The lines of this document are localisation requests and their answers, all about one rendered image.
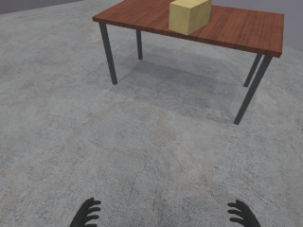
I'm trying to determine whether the table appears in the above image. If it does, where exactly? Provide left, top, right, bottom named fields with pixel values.
left=92, top=0, right=285, bottom=125

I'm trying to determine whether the robot right hand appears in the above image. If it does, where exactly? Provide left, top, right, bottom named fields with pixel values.
left=227, top=200, right=261, bottom=227

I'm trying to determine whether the carton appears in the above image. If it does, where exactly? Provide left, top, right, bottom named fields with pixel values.
left=169, top=0, right=213, bottom=35

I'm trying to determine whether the robot left hand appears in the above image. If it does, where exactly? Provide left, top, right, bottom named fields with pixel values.
left=69, top=197, right=101, bottom=227

